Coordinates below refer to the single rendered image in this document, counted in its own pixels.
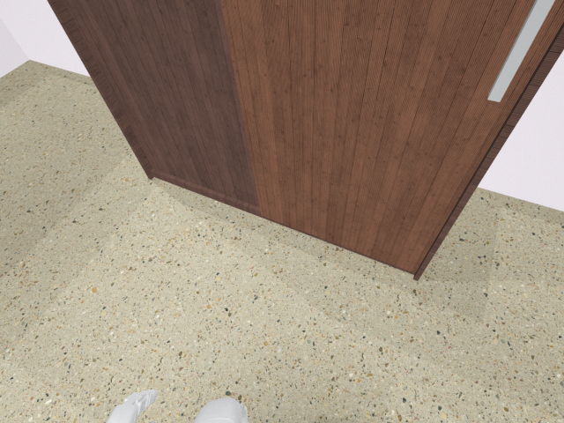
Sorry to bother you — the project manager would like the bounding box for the left robot thigh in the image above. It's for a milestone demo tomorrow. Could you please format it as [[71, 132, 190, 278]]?
[[192, 397, 248, 423]]

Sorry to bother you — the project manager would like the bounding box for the handle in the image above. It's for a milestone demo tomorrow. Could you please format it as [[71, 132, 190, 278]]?
[[487, 0, 555, 102]]

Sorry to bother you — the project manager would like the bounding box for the left robot hand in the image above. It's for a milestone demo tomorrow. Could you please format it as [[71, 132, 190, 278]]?
[[106, 390, 158, 423]]

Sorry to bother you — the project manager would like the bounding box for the wardrobe door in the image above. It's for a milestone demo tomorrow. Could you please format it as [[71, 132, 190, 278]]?
[[64, 0, 259, 207], [220, 0, 564, 273]]

